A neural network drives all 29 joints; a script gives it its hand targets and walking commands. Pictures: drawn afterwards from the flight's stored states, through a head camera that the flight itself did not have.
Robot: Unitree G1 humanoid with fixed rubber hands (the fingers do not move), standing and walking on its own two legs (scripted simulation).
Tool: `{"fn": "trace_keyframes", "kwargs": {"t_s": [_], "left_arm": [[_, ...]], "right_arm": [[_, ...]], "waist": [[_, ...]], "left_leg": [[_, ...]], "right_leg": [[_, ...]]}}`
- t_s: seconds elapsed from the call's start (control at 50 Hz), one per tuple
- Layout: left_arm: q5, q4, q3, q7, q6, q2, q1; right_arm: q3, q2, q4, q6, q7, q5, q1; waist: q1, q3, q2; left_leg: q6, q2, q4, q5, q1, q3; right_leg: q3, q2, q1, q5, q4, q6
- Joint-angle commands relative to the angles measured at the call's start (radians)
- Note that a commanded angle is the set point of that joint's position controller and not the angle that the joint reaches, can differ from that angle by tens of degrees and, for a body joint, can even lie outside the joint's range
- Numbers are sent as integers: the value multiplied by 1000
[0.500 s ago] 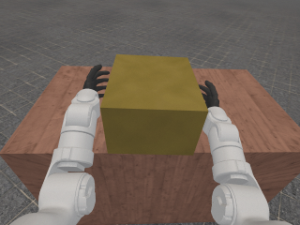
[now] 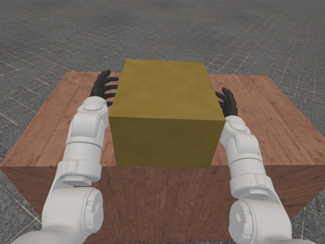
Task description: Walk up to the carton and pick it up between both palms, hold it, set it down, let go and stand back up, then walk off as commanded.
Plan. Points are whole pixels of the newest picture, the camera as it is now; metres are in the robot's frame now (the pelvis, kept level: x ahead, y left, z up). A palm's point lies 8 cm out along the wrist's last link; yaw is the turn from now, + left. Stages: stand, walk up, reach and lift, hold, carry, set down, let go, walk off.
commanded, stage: hold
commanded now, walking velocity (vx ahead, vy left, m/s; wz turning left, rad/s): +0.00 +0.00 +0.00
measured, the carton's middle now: (164, 109) +0.42 +0.00 +0.15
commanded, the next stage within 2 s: set down in 0.12 s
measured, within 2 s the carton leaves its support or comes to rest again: neither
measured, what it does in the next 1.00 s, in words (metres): stands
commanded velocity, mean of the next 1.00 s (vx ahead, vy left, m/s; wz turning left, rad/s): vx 0.00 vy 0.00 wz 0.00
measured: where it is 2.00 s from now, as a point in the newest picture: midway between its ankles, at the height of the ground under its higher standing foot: outside the picture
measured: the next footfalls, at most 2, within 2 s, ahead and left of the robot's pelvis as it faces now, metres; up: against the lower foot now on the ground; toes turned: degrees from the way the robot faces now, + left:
none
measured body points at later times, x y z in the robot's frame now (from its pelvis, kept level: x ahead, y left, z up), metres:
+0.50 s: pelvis +0.02 +0.00 +0.00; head -0.01 +0.02 +0.45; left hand +0.43 +0.17 +0.20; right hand +0.42 -0.15 +0.17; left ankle +0.07 +0.11 -0.74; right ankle +0.04 -0.13 -0.74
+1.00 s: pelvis +0.05 +0.00 +0.00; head +0.03 +0.03 +0.45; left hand +0.45 +0.17 +0.16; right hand +0.44 -0.16 +0.15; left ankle +0.07 +0.11 -0.74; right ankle +0.04 -0.13 -0.74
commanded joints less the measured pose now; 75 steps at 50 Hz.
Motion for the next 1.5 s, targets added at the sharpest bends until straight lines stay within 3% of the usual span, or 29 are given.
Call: {"fn": "trace_keyframes", "kwargs": {"t_s": [0.0,0.1,0.12,0.14,0.18,0.2,0.28,0.36,0.4,0.44,0.5,0.58,0.64,0.68,0.76,0.84,0.94,1.02,1.04,1.14,1.18,1.24,1.3,1.42,1.48], "left_arm": [[-79,-259,-359,-165,-23,-703,-635],[-84,-272,-359,-165,-28,-695,-654],[-32,-168,-296,-190,-22,-688,-739],[-39,-176,-300,-193,-35,-700,-773],[-62,-176,-319,-195,-55,-705,-808],[-48,-164,-301,-201,-64,-697,-801],[-25,-101,-262,-216,-110,-673,-774],[43,20,-161,-267,-156,-585,-686],[59,15,-150,-287,-173,-559,-653],[76,-2,-161,-300,-185,-554,-628],[65,-77,-214,-299,-202,-573,-592],[36,-227,-310,-267,-227,-630,-535],[9,-355,-395,-238,-256,-652,-515],[3,-387,-424,-229,-263,-640,-482],[11,-381,-432,-234,-253,-618,-439],[16,-335,-415,-252,-245,-612,-440],[42,-218,-351,-266,-258,-590,-454],[64,-114,-298,-284,-270,-569,-514],[81,-74,-261,-292,-273,-545,-519],[94,49,-204,-307,-312,-514,-641],[81,87,-208,-307,-338,-512,-706],[43,91,-252,-287,-395,-566,-817],[21,110,-279,-266,-444,-603,-848],[98,250,-139,-289,-435,-514,-716],[146,267,-70,-316,-397,-476,-608]], "right_arm": [[574,517,-364,-91,91,212,-1066],[577,528,-375,-94,94,214,-1082],[555,519,-246,-71,97,187,-1169],[564,558,-263,-92,105,179,-1203],[539,562,-263,-120,115,150,-1212],[529,564,-258,-134,117,136,-1207],[460,555,-288,-198,127,61,-1220],[326,517,-195,-246,124,-54,-1076],[320,509,-167,-263,117,-71,-1012],[320,491,-125,-278,109,-72,-948],[381,492,-174,-311,98,-43,-914],[521,514,-284,-360,83,41,-883],[596,521,-352,-386,73,79,-802],[623,521,-369,-390,64,89,-746],[623,510,-369,-397,48,84,-694],[597,504,-345,-399,39,75,-691],[547,513,-279,-396,44,36,-699],[458,508,-177,-389,59,-17,-706],[435,514,-160,-390,62,-35,-724],[314,522,-77,-406,87,-118,-772],[285,542,-93,-426,95,-151,-832],[279,591,-142,-466,104,-166,-934],[278,609,-145,-497,111,-172,-972],[234,562,-1,-481,98,-191,-830],[265,543,-11,-466,82,-165,-773]], "waist": [[-8,-394,23],[1,-412,16],[28,-279,17],[42,-310,7],[25,-338,26],[32,-347,32],[30,-352,2],[-1,-240,-50],[-9,-240,-60],[-27,-226,-41],[-25,-286,-9],[17,-445,48],[13,-589,88],[4,-590,82],[-17,-496,57],[-38,-420,40],[-25,-347,16],[-40,-260,24],[-22,-237,11],[-25,-185,28],[-22,-223,18],[-26,-336,43],[-30,-437,49],[-25,-253,14],[-3,-181,-12]], "left_leg": [[-2,-51,-86,18,315,-24],[2,-53,-84,23,317,-21],[6,-67,-127,-184,255,14],[13,-62,-135,-203,225,17],[7,-55,-136,-211,217,11],[9,-55,-131,-184,231,18],[16,-53,-134,-191,243,27],[25,-59,-158,-231,227,49],[21,-62,-159,-199,255,57],[11,-61,-156,-153,284,57],[-10,-61,-115,5,366,58],[-50,-54,-13,369,533,39],[-84,-51,62,622,640,24],[-93,-56,84,689,639,23],[-92,-63,72,643,586,27],[-87,-68,49,568,548,32],[-67,-73,10,423,481,45],[-50,-72,-44,231,421,55],[-37,-74,-62,163,391,67],[-10,-63,-145,-116,290,78],[1,-58,-161,-194,257,83],[-8,-54,-154,-209,235,83],[-17,-48,-137,-143,251,78],[-17,-53,-124,-11,285,96],[-11,-63,-116,83,281,106]], "right_leg": [[25,89,235,28,-77,-21],[25,89,232,26,-75,-20],[14,75,218,-196,-80,-22],[7,73,228,-205,-72,-18],[2,73,218,-204,-68,-22],[4,72,209,-194,-74,-23],[-8,69,210,-195,-86,-24],[-13,61,252,-222,-100,-11],[-16,63,283,-196,-96,-4],[-23,66,303,-153,-94,-3],[-26,74,329,-46,-86,-1],[-22,90,341,160,-70,3],[-19,94,348,341,-46,8],[-12,93,359,443,-35,13],[-9,81,381,504,-31,22],[-12,76,388,476,-39,30],[-1,61,389,427,-52,36],[-10,57,359,260,-70,32],[-8,50,358,218,-78,36],[-21,45,294,-73,-94,19],[-20,39,279,-143,-89,16],[-26,40,253,-160,-76,6],[-31,47,236,-96,-68,-1],[-23,49,301,38,-83,15],[-9,47,382,162,-78,31]]}}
